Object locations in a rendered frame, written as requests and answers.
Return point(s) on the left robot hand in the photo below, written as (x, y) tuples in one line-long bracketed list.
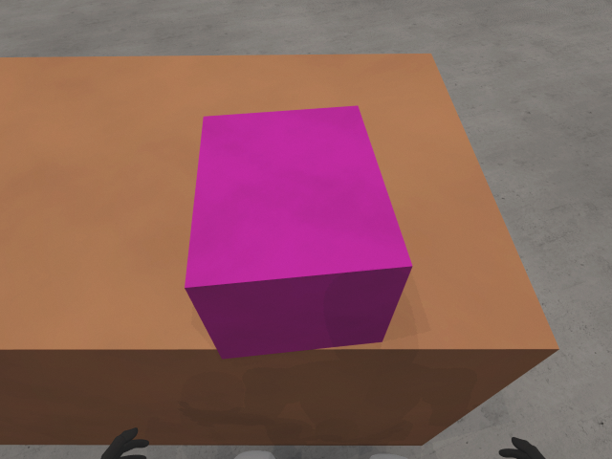
[(123, 443)]

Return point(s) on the pedestal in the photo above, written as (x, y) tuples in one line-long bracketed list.
[(98, 167)]

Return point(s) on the right robot hand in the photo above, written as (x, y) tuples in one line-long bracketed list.
[(524, 450)]

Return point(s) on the carton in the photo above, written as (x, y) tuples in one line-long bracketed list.
[(294, 243)]

